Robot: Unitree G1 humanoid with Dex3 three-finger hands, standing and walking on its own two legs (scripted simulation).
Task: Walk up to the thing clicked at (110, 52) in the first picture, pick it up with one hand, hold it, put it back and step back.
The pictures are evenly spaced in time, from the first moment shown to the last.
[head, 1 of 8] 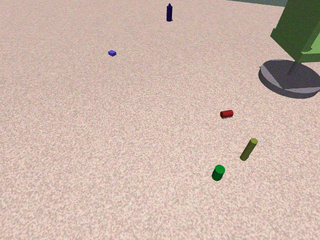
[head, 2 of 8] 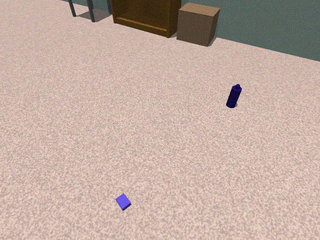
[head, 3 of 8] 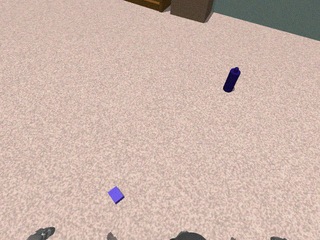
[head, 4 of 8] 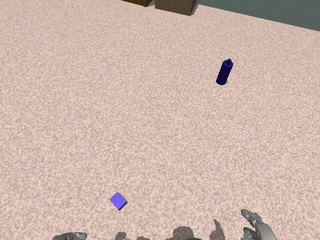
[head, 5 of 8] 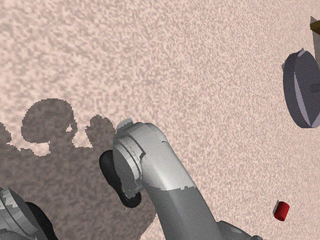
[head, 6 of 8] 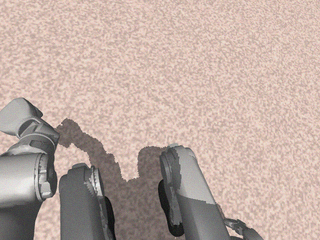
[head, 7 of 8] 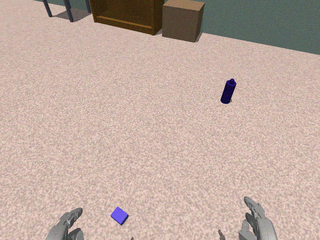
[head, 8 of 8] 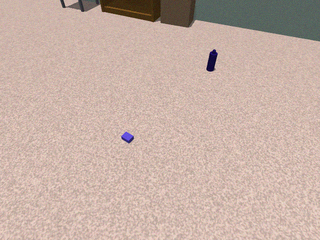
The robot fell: no
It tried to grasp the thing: yes
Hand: left
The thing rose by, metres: 0.68
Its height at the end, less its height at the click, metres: +0.00
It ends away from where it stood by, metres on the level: 0.02
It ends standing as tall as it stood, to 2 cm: yes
